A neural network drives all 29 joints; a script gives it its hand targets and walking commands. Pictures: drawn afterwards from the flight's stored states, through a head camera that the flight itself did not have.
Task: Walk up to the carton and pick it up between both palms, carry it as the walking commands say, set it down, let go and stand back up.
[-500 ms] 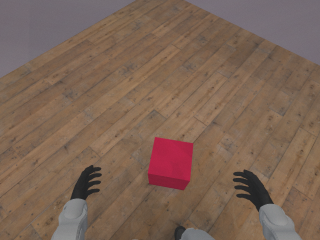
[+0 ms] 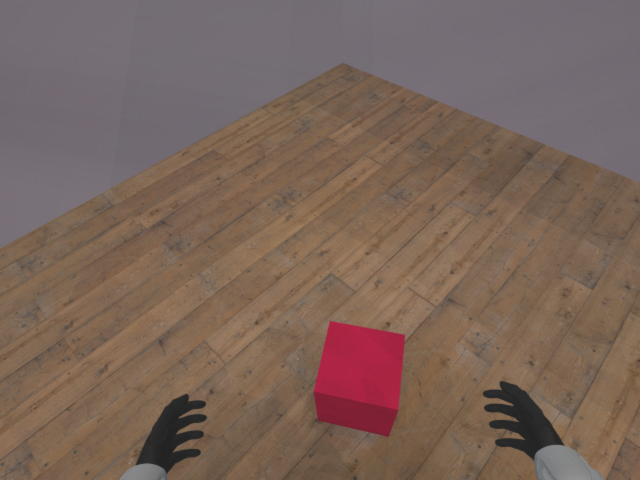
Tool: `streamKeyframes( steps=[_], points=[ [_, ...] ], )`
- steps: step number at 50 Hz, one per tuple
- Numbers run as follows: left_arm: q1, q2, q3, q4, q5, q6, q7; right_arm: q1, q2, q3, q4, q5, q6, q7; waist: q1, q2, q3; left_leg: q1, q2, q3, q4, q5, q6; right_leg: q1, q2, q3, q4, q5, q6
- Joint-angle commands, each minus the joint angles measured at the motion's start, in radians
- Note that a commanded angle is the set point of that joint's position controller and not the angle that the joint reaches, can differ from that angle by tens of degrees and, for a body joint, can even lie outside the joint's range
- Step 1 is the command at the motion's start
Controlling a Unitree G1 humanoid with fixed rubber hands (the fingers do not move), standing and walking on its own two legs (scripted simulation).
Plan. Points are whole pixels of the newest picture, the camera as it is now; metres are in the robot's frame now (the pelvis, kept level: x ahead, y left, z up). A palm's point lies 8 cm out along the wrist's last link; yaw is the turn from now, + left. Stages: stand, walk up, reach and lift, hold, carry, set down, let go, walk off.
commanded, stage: let go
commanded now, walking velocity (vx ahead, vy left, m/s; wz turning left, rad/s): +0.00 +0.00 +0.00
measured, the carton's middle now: (359, 379) +0.47 -0.07 -0.65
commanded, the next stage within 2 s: stand in 0.20 s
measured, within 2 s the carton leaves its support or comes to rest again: neither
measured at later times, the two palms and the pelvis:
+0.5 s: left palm out of the picture +0.13 +0.29 -0.08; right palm (570, 439) +0.17 -0.29 -0.09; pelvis +0.03 -0.01 -0.01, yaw +2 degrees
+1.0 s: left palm out of the picture +0.14 +0.31 -0.09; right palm (567, 452) +0.16 -0.28 -0.09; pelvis +0.03 +0.01 +0.00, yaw +2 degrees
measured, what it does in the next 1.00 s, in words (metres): stands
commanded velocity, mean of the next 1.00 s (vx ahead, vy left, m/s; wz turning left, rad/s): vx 0.00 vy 0.00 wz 0.00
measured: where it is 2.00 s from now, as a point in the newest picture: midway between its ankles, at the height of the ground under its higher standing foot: outside the picture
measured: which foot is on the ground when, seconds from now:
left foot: down 0.00-1.00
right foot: down 0.00-1.00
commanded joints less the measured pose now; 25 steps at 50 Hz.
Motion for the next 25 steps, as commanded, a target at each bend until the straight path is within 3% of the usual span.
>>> streamKeyframes(
  steps=[1,2,3,5,6,7,8,9,10,11,12,13,14,15,17,18,19,20,21,22,23,25],
  points=[
    [-0.052,0.105,0.002,-0.1,-0.011,-0.012,0.007,-0.028,-0.069,-0.008,-0.071,-0.009,0.043,-0.038,0.027,-0.028,-0.06,-0.138,0.004,0.067,-0.049,0.151,-0.004,0.047,0.005,-0.004,-0.032,0.152,0.011],
    [-0.034,0.123,-0.013,-0.107,-0.022,-0.016,0.001,-0.024,-0.058,-0.007,-0.085,-0.005,0.038,-0.048,0.04,-0.059,-0.07,-0.154,-0.001,0.061,-0.042,0.2,0.002,0.064,0.011,0.0,-0.021,0.244,0.019],
    [-0.021,0.146,0.02,-0.119,-0.012,-0.021,0.008,0.004,-0.049,-0.022,-0.09,-0.014,0.045,-0.055,0.033,-0.121,-0.177,-0.108,-0.016,0.061,-0.012,0.201,-0.002,0.107,0.011,-0.008,-0.004,0.314,0.038],
    [-0.038,0.127,-0.001,-0.103,-0.027,-0.017,0.007,-0.056,-0.056,-0.005,-0.098,0.008,0.036,-0.069,0.054,-0.062,-0.119,-0.113,-0.007,0.066,-0.01,0.209,-0.009,0.015,0.001,-0.026,-0.005,0.305,0.021],
    [0.013,0.107,-0.015,-0.086,-0.023,-0.02,0.002,0.013,-0.06,-0.026,-0.081,-0.012,0.025,-0.07,0.059,-0.07,-0.133,-0.087,0.006,0.052,-0.013,0.205,-0.004,0.037,0.008,-0.028,0.0,0.288,0.021],
    [0.016,0.109,-0.012,-0.093,-0.013,-0.021,0.008,0.005,-0.076,-0.024,-0.09,-0.006,0.023,-0.084,0.074,-0.028,-0.151,-0.08,0.007,0.058,-0.01,0.253,-0.007,0.03,0.011,-0.031,0.001,0.326,0.014],
    [-0.022,0.137,-0.007,-0.132,-0.03,-0.032,0.011,-0.032,-0.086,-0.043,-0.107,0.006,0.019,-0.087,0.072,-0.042,-0.171,-0.066,-0.008,0.065,0.01,0.276,-0.015,0.036,0.008,-0.03,0.02,0.38,0.021],
    [0.054,0.235,0.066,0.077,0.058,-0.041,0.049,-0.071,-0.222,-0.079,0.002,0.001,-0.073,-0.083,0.006,0.153,-0.204,-0.155,0.023,0.02,0.069,0.115,-0.029,-0.071,-0.092,0.073,-0.036,0.25,0.036],
    [0.066,0.273,0.072,0.082,0.074,-0.055,0.061,-0.014,-0.229,-0.077,0.03,-0.014,-0.102,-0.088,0.01,0.172,-0.182,-0.188,0.016,0.015,0.066,0.049,-0.025,-0.062,-0.12,0.129,-0.069,0.068,0.021],
    [-0.012,0.328,0.089,0.068,0.071,-0.069,0.063,-0.017,-0.189,-0.064,0.051,-0.01,-0.122,-0.074,0.011,0.005,-0.13,-0.21,0.012,-0.008,0.083,-0.021,-0.018,-0.177,-0.118,0.14,-0.119,-0.137,-0.01],
    [0.011,0.282,0.084,0.072,0.072,-0.074,0.054,0.022,-0.172,-0.054,0.061,-0.014,-0.146,-0.058,0.0,-0.063,-0.126,-0.193,0.022,-0.025,0.095,-0.023,-0.011,-0.172,-0.108,0.141,-0.145,-0.212,-0.016],
    [-0.02,0.264,0.078,0.093,0.07,-0.082,0.059,0.0,-0.157,-0.042,0.057,-0.012,-0.169,-0.051,0.008,-0.009,-0.072,-0.23,0.021,-0.04,0.087,-0.018,-0.016,-0.225,-0.115,0.162,-0.151,-0.226,-0.027],
    [-0.04,0.273,0.068,0.097,0.069,-0.089,0.055,0.022,-0.163,-0.05,0.083,-0.007,-0.175,-0.043,-0.003,-0.063,-0.083,-0.233,0.023,-0.039,0.103,-0.027,-0.017,-0.239,-0.124,0.155,-0.155,-0.238,-0.045],
    [-0.043,0.266,0.072,0.112,0.056,-0.095,0.055,0.023,-0.201,-0.058,0.098,-0.013,-0.189,-0.042,-0.007,0.003,-0.126,-0.183,0.042,-0.052,0.067,0.014,-0.004,-0.241,-0.118,0.16,-0.124,-0.204,-0.04],
    [-0.049,0.23,0.064,0.136,0.042,-0.096,0.05,-0.004,-0.205,-0.046,0.109,-0.019,-0.194,-0.05,0.017,-0.023,-0.194,-0.209,0.063,-0.056,0.063,0.146,-0.01,-0.127,-0.107,0.112,-0.061,0.042,-0.043],
    [-0.029,0.235,0.064,0.15,0.043,-0.106,0.05,-0.019,-0.236,-0.061,0.116,-0.016,-0.201,-0.055,0.022,-0.01,-0.246,-0.178,0.066,-0.07,0.052,0.151,-0.007,-0.102,-0.095,0.105,-0.047,0.018,-0.037],
    [-0.034,0.227,0.059,0.16,0.051,-0.115,0.05,-0.008,-0.194,-0.046,0.13,-0.018,-0.208,-0.054,0.024,-0.04,-0.23,-0.191,0.067,-0.077,0.03,0.186,-0.007,-0.088,-0.073,0.081,-0.025,0.047,-0.017],
    [-0.045,0.226,0.066,0.162,0.054,-0.111,0.045,-0.009,-0.23,-0.047,0.132,-0.018,-0.217,-0.053,0.032,0.03,-0.205,-0.236,0.065,-0.073,0.025,0.173,-0.004,-0.082,-0.086,0.082,-0.034,0.043,-0.026],
    [-0.046,0.262,0.073,0.183,0.052,-0.113,0.043,-0.001,-0.216,-0.048,0.145,-0.013,-0.218,-0.061,0.01,0.052,-0.195,-0.203,0.068,-0.075,0.041,0.214,-0.003,-0.093,-0.1,0.097,-0.014,0.141,-0.031],
    [-0.04,0.243,0.07,0.194,0.053,-0.11,0.042,-0.004,-0.235,-0.044,0.146,-0.007,-0.212,-0.062,0.02,-0.015,-0.204,-0.188,0.078,-0.085,0.045,0.25,-0.006,-0.106,-0.096,0.074,-0.017,0.168,-0.015],
    [-0.035,0.274,0.071,0.188,0.053,-0.111,0.045,0.008,-0.213,-0.043,0.141,-0.005,-0.212,-0.059,0.004,0.007,-0.217,-0.181,0.09,-0.094,0.054,0.294,-0.002,-0.09,-0.098,0.064,0.003,0.248,-0.032],
    [-0.046,0.275,0.076,0.21,0.049,-0.114,0.048,0.034,-0.242,-0.045,0.177,-0.006,-0.211,-0.073,0.0,-0.055,-0.291,-0.147,0.089,-0.085,0.062,0.388,-0.004,-0.038,-0.091,0.052,0.021,0.331,-0.02]
  ],
)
